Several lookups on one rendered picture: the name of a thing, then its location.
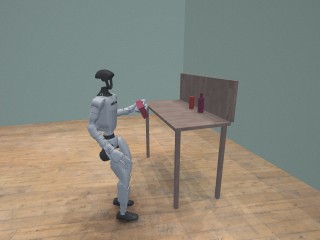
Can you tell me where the robot left hand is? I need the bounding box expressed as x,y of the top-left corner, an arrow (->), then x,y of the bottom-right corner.
134,99 -> 148,113

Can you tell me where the robot right upper arm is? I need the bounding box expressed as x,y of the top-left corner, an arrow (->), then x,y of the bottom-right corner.
87,96 -> 105,131

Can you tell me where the robot right hand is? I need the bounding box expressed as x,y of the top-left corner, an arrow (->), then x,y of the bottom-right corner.
110,149 -> 133,170

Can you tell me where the left robot forearm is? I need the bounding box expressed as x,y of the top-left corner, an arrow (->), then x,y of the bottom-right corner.
117,105 -> 135,116

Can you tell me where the humanoid robot head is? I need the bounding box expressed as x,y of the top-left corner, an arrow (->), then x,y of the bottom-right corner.
95,69 -> 114,97

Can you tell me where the table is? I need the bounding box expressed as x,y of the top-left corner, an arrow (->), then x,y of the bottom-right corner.
145,73 -> 239,210

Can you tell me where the right robot forearm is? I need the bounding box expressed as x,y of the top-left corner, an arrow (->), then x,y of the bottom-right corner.
88,124 -> 115,154

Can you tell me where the sponge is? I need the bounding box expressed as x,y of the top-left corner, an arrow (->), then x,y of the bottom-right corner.
136,100 -> 149,119

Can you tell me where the robot left thigh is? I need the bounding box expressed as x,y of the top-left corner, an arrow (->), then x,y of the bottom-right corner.
116,137 -> 132,176

